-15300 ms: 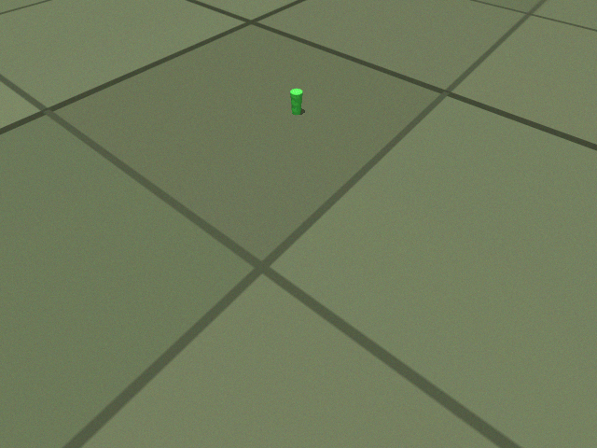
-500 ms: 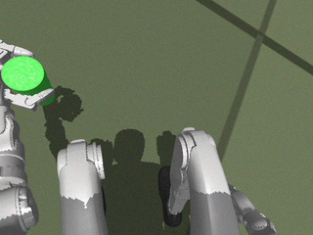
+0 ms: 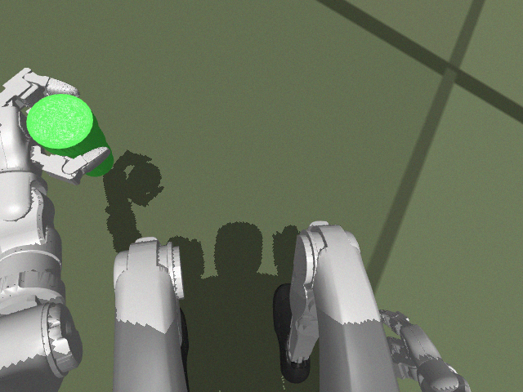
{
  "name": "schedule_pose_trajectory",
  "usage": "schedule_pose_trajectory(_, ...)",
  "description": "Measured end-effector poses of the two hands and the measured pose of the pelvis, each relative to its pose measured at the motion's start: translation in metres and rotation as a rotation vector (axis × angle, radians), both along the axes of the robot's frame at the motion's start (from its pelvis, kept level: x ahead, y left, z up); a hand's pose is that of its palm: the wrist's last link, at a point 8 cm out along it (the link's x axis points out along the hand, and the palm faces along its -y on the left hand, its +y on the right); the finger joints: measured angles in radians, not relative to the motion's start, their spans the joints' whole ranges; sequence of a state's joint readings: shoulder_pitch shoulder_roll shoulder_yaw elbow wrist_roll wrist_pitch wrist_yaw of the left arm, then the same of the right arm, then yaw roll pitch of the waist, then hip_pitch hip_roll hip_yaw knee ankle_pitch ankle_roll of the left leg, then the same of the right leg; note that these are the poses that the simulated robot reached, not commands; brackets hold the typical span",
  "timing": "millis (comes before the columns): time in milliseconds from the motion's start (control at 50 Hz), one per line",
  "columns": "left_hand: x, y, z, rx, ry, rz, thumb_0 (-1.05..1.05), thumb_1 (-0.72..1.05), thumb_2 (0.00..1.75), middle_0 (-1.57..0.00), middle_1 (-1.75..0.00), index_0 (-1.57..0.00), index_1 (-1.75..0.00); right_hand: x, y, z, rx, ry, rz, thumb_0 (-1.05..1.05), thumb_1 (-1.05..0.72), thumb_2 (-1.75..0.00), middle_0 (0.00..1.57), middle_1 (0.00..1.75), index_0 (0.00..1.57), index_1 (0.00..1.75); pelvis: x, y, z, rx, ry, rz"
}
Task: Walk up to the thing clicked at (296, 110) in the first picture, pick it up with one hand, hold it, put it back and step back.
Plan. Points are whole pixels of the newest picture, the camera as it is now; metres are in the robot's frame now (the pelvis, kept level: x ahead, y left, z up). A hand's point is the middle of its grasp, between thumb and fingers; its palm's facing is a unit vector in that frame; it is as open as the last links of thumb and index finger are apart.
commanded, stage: settle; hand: left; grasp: from the side
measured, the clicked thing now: (80, 143) +0.46 +0.24 -0.06
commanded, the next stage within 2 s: lift in 0.24 s
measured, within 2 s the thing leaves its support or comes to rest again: neither
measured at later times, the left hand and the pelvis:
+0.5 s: hand (65, 118) +0.47 +0.24 -0.01, palm faces +0.15 -0.99 -0.05, open 10.2 cm; pelvis +0.00 +0.00 +0.01, yaw +1 degrees
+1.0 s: hand (18, 97) +0.43 +0.23 +0.10, palm faces +0.14 -0.99 -0.04, open 10.2 cm; pelvis +0.01 +0.00 +0.09, yaw +2 degrees
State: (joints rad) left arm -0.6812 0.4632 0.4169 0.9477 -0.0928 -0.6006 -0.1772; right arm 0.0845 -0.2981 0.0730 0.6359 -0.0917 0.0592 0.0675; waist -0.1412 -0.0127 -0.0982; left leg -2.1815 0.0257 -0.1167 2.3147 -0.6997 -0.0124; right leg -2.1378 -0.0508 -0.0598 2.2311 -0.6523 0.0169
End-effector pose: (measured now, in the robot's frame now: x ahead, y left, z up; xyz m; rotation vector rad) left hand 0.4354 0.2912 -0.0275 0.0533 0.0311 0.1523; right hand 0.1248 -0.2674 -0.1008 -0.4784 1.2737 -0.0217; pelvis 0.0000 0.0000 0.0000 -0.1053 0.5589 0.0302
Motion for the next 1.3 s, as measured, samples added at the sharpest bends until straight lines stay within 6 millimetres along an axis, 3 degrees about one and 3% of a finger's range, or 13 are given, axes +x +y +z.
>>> schedule_pose_trajectory(460, 0.005, -0.004, 0.018, -0.006, -0.005, 0.011, -0.02, -0.53, 1.11, -0.81, -1.12, -0.77, -1.18, -0.017, 0.001, 0.006, 0.015, 0.023, -0.035, 0.0, -0.93, -0.91, 0.2, 0.3, 0.21, 0.3, -0.001, 0.0, 0.011, 0.014, 0.006, 0.005)
schedule_pose_trajectory(700, -0.008, -0.006, 0.048, -0.016, -0.002, -0.012, -0.02, -0.53, 1.11, -0.82, -1.11, -0.78, -1.17, -0.009, 0.002, 0.023, 0.035, -0.023, -0.076, 0.0, -0.95, -0.91, 0.2, 0.3, 0.21, 0.3, 0.001, -0.001, 0.032, 0.027, 0.019, 0.012)
schedule_pose_trajectory(1020, -0.033, -0.008, 0.136, -0.012, -0.014, -0.008, -0.02, -0.53, 1.11, -0.82, -1.11, -0.78, -1.17, 0.034, 0.011, 0.091, 0.07, -0.171, -0.086, 0.0, -0.94, -0.91, 0.2, 0.3, 0.21, 0.3, 0.008, 0.0, 0.099, 0.037, 0.011, 0.021)
schedule_pose_trajectory(1300, -0.055, -0.022, 0.244, -0.001, 0.005, -0.002, -0.02, -0.53, 1.12, -0.82, -1.12, -0.77, -1.17, 0.066, 0.027, 0.177, 0.117, -0.261, -0.121, 0.01, -0.93, -0.9, 0.2, 0.3, 0.21, 0.3, 0.026, 0.002, 0.186, 0.047, -0.058, 0.028)
